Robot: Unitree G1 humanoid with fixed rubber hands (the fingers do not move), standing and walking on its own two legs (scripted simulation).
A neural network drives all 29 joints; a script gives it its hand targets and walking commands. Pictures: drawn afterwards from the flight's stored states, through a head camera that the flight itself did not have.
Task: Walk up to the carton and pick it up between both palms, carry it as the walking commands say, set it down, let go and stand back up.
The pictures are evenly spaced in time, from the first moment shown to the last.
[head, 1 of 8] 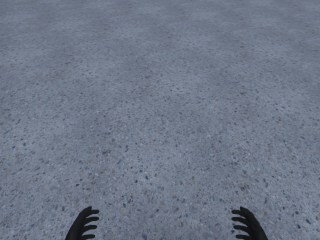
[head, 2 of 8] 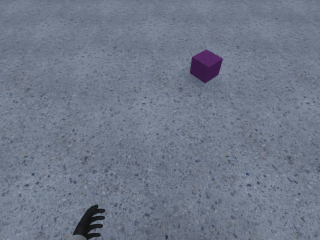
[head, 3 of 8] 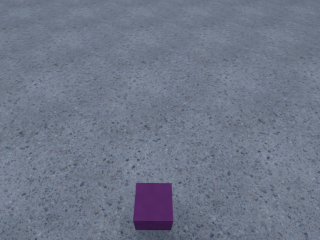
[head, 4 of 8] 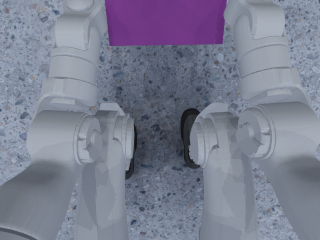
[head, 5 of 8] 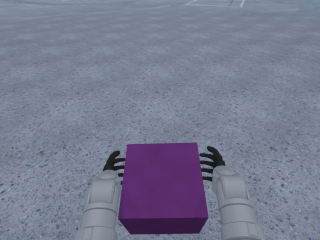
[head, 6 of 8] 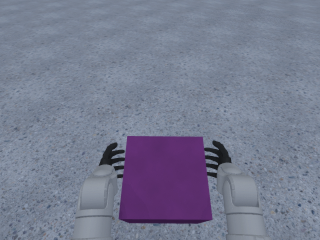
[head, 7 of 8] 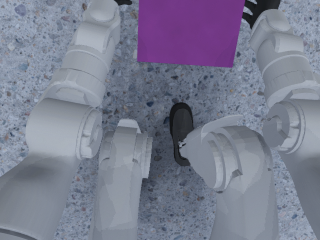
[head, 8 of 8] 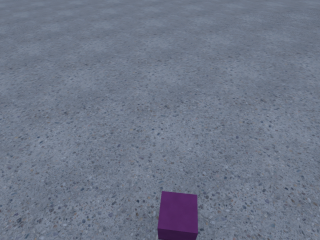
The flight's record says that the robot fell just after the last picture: no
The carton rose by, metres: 0.69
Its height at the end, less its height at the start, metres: +0.00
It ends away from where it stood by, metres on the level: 0.42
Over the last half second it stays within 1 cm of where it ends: yes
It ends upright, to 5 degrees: yes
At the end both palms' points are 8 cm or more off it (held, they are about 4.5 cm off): yes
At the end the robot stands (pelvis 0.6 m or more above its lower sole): yes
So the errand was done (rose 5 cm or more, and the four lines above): yes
